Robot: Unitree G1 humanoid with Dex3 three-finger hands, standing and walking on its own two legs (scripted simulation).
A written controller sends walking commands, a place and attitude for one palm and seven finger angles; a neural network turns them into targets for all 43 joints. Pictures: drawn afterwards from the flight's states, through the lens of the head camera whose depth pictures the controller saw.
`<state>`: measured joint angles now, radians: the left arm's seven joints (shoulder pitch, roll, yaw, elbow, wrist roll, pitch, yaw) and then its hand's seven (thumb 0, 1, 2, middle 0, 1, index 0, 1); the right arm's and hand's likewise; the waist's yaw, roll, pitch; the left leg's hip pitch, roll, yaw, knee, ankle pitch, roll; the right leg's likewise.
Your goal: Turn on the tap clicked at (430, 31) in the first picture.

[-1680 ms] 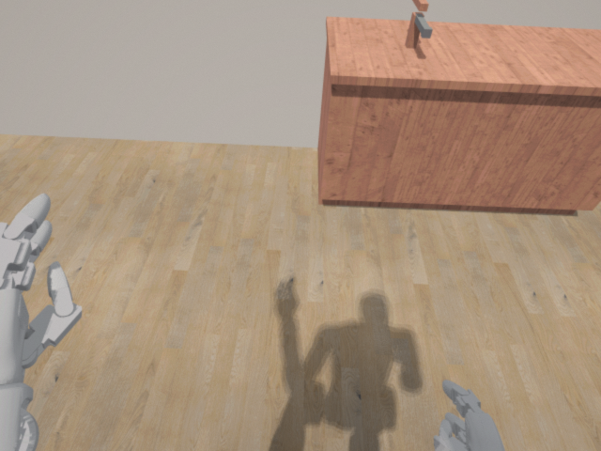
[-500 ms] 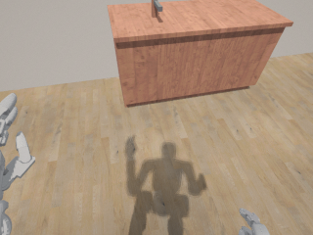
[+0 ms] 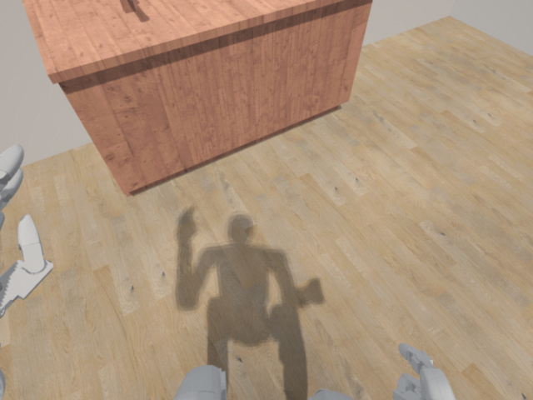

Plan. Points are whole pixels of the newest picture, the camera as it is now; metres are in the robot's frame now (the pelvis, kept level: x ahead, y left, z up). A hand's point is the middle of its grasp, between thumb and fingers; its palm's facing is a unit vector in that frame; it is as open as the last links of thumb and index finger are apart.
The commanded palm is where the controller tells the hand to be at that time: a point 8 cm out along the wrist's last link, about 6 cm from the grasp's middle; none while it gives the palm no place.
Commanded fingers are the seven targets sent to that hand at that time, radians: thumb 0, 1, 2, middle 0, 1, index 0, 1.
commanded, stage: walk to a spot facing it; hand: left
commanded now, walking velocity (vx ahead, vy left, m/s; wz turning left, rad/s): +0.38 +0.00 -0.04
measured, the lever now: out of the picture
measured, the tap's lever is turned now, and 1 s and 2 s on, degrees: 0 0 0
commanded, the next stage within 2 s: turn to face it in 1.14 s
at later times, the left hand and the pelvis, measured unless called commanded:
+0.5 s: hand (94, 131) +0.40 +0.22 +0.20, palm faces +0.35 -0.81 -0.47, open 7.4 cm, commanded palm +0.34 +0.27 +0.20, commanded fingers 0.00 0.90 0.90 -0.20 -0.30 -0.20 -0.30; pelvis +0.17 +0.00 +0.02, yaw -4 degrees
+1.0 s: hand (139, 47) +0.60 +0.22 +0.20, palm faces +0.36 -0.86 -0.37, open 7.4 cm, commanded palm +0.53 +0.25 +0.20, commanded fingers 0.00 0.90 0.90 -0.20 -0.30 -0.20 -0.30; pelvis +0.34 -0.01 +0.01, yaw -6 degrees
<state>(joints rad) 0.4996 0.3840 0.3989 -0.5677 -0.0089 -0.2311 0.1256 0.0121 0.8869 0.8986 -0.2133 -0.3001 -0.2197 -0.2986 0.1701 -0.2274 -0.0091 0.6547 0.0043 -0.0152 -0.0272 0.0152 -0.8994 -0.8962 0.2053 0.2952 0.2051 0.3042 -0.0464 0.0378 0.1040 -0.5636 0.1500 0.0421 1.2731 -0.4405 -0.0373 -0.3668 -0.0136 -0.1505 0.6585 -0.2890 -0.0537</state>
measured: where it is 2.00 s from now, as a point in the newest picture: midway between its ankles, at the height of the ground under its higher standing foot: (295, 302)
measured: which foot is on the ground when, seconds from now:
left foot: up 0.00-0.16, down 0.18-0.54, up 0.56-0.84, down 0.86-1.00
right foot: down 0.00-0.20, up 0.22-0.52, down 0.54-0.86, up 0.88-1.00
